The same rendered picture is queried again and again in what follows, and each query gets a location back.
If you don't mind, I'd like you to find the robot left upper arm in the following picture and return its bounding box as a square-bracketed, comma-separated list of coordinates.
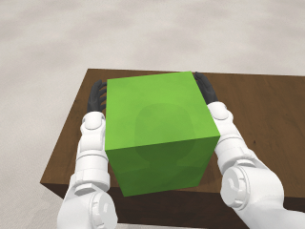
[57, 191, 118, 229]

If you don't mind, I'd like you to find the robot left hand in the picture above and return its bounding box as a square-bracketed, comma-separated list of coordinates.
[87, 79, 108, 114]

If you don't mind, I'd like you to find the left robot forearm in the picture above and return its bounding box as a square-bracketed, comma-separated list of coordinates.
[56, 112, 111, 229]

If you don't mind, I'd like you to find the right robot forearm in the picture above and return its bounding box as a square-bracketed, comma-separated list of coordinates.
[207, 101, 284, 199]

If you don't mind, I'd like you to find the carton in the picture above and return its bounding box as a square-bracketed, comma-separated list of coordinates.
[105, 71, 221, 197]

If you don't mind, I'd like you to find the pedestal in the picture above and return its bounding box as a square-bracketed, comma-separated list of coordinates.
[39, 68, 305, 229]

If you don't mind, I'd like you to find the robot right upper arm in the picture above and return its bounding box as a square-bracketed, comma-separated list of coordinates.
[220, 165, 305, 229]

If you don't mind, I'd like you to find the robot right hand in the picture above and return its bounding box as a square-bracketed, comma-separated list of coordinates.
[193, 72, 218, 105]

